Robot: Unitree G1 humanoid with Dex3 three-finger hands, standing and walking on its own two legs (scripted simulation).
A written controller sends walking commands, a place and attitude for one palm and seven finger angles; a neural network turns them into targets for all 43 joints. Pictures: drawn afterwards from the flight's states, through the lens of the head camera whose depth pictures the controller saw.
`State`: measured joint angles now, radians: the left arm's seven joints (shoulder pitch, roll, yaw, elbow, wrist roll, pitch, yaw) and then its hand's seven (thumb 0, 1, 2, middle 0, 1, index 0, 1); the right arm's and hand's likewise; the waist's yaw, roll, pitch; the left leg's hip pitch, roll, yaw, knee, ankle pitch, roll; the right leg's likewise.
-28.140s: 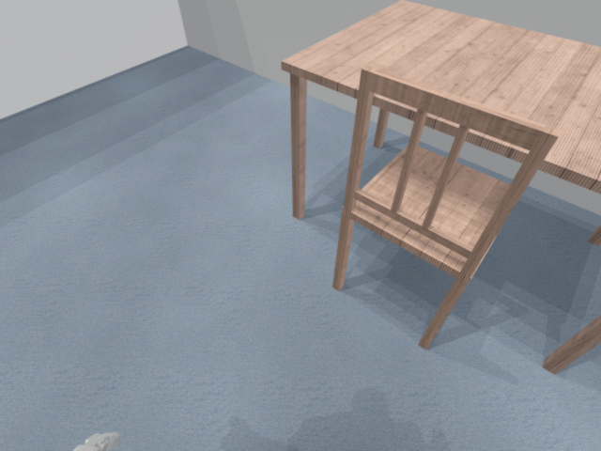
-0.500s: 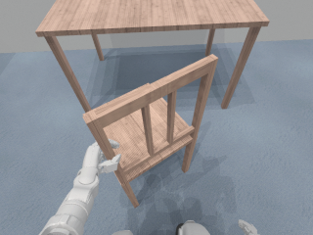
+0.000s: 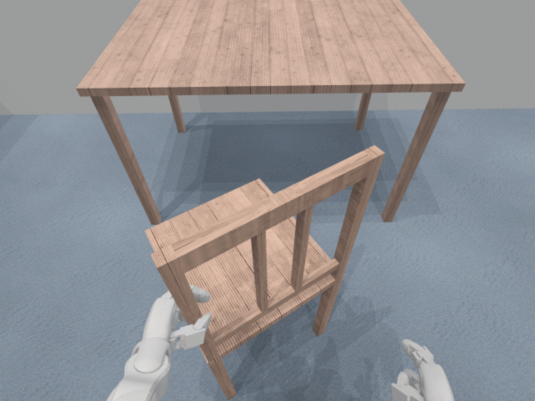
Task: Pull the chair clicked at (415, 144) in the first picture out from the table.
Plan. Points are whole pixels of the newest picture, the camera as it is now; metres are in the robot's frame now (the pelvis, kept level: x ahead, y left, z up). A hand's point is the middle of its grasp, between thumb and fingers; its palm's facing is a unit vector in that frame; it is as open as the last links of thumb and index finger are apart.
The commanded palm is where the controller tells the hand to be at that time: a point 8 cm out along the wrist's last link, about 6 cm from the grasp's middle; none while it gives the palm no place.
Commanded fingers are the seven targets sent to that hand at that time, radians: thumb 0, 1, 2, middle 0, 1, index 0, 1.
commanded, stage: stop walking, hand still on the chair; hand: left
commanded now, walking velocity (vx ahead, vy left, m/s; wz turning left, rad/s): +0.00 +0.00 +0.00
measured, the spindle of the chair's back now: (260, 274) +0.35 +0.04 -0.08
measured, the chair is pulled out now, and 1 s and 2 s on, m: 0.46 0.46 0.46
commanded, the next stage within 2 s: open the thumb and straighten the fingers in 0.20 s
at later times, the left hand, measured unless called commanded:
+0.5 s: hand (191, 324) +0.25 +0.14 -0.06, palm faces -0.02 -0.98 -0.20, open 7.2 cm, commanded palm +0.22 +0.19 -0.05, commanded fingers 0.00 -0.43 0.26 -0.47 -1.38 -0.47 -1.38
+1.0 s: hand (187, 324) +0.25 +0.15 -0.07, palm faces -0.01 -0.98 -0.20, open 16.8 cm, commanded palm +0.23 +0.20 -0.05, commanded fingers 0.00 -0.55 0.20 0.00 0.00 0.00 0.00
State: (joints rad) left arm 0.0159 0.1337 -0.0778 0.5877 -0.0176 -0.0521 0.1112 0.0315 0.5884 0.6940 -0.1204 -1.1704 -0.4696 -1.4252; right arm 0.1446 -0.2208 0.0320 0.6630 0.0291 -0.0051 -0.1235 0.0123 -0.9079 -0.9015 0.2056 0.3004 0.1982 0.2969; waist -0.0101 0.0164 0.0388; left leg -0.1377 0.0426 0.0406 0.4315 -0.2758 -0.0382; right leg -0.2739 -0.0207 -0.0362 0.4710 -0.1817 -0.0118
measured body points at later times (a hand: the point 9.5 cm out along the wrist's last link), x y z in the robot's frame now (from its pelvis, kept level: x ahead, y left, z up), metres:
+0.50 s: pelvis +0.00 +0.01 -0.01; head +0.02 +0.00 +0.44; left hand +0.25 +0.20 -0.05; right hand +0.14 -0.24 -0.12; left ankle -0.03 +0.14 -0.74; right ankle +0.04 -0.11 -0.74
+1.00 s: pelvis +0.01 +0.01 -0.04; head +0.05 -0.01 +0.41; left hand +0.25 +0.20 -0.05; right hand +0.19 -0.23 -0.13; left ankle -0.03 +0.14 -0.74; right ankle +0.04 -0.11 -0.74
